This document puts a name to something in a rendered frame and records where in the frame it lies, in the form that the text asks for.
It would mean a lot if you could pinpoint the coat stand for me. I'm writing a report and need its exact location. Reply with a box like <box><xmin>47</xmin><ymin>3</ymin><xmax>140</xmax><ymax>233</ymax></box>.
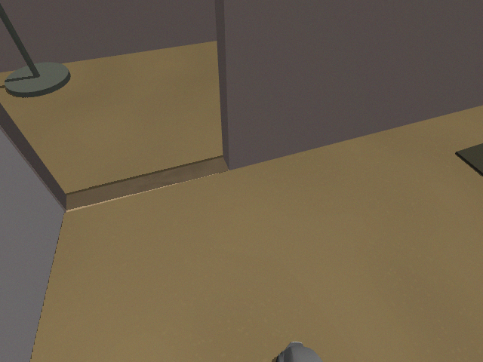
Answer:
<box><xmin>0</xmin><ymin>4</ymin><xmax>71</xmax><ymax>97</ymax></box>

